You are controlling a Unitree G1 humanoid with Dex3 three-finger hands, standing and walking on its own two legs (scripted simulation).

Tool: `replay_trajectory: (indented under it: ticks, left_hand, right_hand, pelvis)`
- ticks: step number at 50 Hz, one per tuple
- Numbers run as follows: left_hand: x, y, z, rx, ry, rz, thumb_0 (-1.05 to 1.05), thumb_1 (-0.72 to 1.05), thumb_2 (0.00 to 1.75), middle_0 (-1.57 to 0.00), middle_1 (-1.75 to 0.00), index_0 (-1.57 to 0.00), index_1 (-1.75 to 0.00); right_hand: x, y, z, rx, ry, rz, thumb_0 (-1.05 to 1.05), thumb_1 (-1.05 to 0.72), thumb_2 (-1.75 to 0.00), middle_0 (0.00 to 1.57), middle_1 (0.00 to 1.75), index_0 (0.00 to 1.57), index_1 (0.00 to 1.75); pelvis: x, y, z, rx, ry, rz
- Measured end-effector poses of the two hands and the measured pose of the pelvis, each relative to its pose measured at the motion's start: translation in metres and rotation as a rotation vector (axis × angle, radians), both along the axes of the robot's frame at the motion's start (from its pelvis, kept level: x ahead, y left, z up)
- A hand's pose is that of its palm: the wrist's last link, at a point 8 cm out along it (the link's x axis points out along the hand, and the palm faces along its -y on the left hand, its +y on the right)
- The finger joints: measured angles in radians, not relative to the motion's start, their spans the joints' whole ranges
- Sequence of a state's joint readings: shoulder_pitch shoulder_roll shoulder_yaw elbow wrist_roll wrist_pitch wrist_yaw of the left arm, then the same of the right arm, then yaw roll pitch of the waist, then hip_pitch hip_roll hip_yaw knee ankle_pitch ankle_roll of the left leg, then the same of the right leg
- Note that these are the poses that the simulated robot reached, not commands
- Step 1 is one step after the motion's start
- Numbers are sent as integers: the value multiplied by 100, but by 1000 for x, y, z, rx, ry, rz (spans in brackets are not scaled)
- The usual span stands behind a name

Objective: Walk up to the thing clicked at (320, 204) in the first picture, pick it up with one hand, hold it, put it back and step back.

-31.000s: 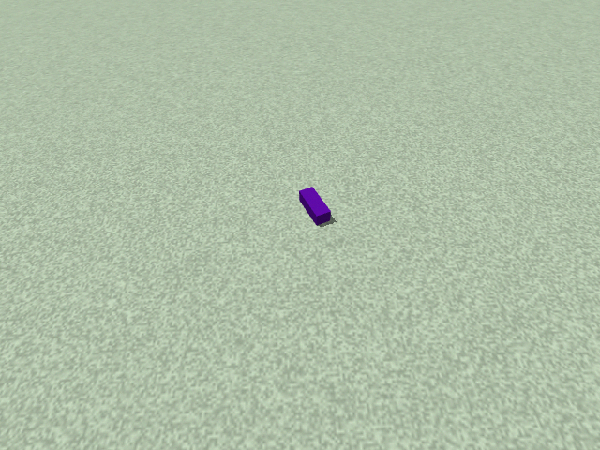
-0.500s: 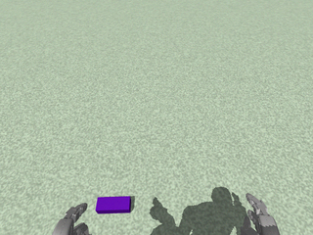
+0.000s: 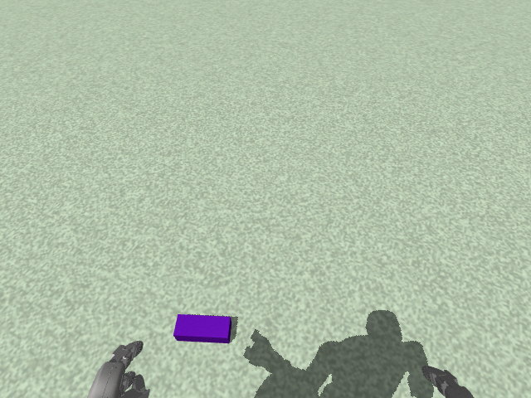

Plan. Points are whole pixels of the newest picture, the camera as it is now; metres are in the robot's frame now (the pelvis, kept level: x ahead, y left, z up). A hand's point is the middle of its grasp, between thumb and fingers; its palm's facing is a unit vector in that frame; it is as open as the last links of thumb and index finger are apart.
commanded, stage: stand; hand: left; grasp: from above
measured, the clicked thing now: (203, 328) +0.45 +0.26 -0.70
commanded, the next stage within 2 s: none
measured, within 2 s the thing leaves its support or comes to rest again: neither
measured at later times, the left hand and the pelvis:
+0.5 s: hand out of the picture +0.04 +0.24 -0.12, palm faces +0.04 -0.94 -0.33, open 7.4 cm; pelvis +0.01 +0.00 +0.04, yaw +1 degrees
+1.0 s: hand out of the picture +0.07 +0.23 -0.11, palm faces +0.04 -0.94 -0.34, open 7.3 cm; pelvis +0.01 -0.02 +0.05, yaw +1 degrees
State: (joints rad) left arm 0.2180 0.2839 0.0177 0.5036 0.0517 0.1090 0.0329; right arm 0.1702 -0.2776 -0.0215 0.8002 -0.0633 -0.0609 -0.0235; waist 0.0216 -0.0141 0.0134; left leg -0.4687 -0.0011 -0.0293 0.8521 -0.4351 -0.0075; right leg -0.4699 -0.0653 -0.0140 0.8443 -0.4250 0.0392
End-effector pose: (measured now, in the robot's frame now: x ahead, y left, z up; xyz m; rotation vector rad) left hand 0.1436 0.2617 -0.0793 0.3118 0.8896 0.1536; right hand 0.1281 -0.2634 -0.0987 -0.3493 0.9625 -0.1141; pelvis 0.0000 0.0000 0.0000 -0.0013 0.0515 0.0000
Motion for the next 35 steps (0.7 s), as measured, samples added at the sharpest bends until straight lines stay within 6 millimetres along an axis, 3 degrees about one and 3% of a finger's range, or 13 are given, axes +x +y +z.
replay_trajectory:
  ticks: [7,17,24,35]
  left_hand:
    - [-48,23,-14,18,181,82,0,90,90,-20,-30,-21,-30]
    - [-98,24,-14,-7,349,157,0,90,90,-20,-30,-21,-30]
    - [-108,21,-9,-7,383,172,0,90,90,-20,-30,-21,-30]
    - [-103,17,0,8,371,176,0,90,90,-20,-30,-21,-30]
  right_hand:
    - [-27,-10,4,-4,114,-71,1,-90,-89,20,30,20,30]
    - [-50,-2,6,17,227,-115,1,-90,-89,20,30,20,30]
    - [-54,-1,7,37,245,-125,1,-90,-89,20,30,20,30]
    - [-55,-16,10,38,258,-129,1,-90,-89,20,30,20,30]
  pelvis:
    - [5,4,14,-4,-39,4]
    - [9,6,32,-5,-83,14]
    - [8,3,39,0,-105,18]
    - [8,-7,44,0,-113,24]
